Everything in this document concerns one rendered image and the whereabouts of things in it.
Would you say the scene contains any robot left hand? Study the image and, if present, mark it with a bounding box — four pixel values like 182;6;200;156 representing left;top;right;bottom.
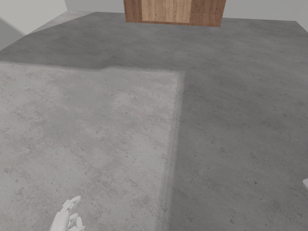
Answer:
48;196;85;231

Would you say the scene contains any wardrobe door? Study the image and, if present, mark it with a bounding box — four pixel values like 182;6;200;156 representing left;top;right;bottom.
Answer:
125;0;142;20
141;0;192;23

